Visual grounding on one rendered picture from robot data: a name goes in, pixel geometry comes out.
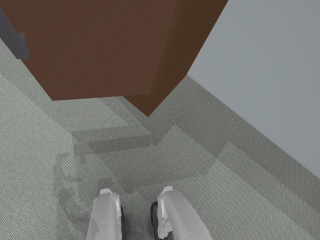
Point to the handle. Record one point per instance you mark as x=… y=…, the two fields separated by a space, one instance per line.
x=16 y=43

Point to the right robot shin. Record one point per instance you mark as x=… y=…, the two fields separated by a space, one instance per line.
x=164 y=226

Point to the robot left thigh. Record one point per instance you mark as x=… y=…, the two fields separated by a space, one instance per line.
x=103 y=221

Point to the cupboard door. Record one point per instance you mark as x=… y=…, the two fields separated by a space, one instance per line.
x=82 y=49

